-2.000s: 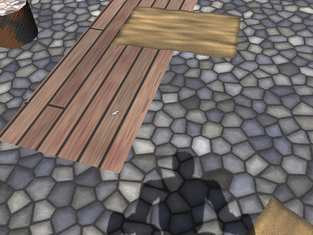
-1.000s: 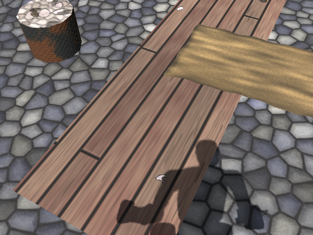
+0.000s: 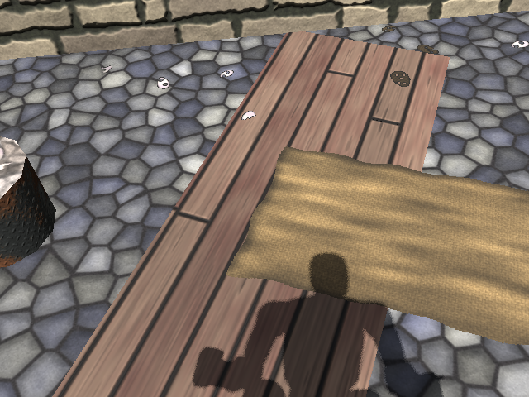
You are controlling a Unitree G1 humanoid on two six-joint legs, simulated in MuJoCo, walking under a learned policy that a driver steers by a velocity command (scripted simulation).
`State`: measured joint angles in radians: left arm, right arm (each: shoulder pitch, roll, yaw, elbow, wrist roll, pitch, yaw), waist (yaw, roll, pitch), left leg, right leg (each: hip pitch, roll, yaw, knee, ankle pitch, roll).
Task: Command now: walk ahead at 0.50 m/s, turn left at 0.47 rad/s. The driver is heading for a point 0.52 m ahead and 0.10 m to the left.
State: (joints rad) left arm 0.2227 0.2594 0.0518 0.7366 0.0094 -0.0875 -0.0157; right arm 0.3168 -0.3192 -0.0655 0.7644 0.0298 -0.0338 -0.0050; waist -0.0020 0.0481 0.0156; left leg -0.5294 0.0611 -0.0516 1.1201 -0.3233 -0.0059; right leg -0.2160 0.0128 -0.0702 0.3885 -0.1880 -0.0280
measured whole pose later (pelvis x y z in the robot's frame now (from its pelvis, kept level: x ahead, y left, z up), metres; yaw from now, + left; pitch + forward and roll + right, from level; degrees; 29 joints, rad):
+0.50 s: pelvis +0.25 +0.09 -0.01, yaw +18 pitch +1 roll +0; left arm 0.19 0.31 0.05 0.75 0.00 -0.10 -0.01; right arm 0.26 -0.29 -0.06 0.66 0.00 -0.04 0.03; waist -0.01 -0.02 0.07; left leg -0.31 -0.09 -0.02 0.46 -0.16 0.10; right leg -0.50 -0.09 0.04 1.14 -0.33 0.01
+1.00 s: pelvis +0.45 +0.11 -0.01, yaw +21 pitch +0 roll +0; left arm 0.10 0.23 0.02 0.79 0.02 -0.03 -0.02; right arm 0.23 -0.29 -0.04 0.79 0.00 0.04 -0.03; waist 0.00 0.03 0.06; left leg -0.36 0.02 -0.06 0.87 -0.52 -0.06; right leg -0.39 0.03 -0.03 0.46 -0.09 -0.05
